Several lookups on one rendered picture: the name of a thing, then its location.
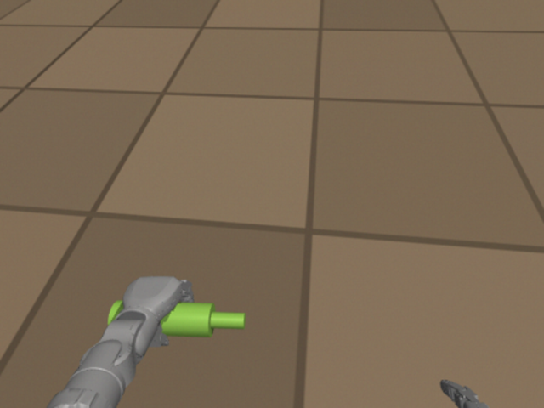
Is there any left robot arm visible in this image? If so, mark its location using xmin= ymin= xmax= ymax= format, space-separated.
xmin=46 ymin=306 xmax=158 ymax=408

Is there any left robot hand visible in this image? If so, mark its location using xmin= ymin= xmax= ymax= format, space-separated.
xmin=122 ymin=276 xmax=194 ymax=347

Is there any right robot hand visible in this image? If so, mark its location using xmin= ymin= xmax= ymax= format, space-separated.
xmin=440 ymin=380 xmax=490 ymax=408

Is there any bottle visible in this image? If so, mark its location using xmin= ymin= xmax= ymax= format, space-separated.
xmin=108 ymin=300 xmax=246 ymax=337

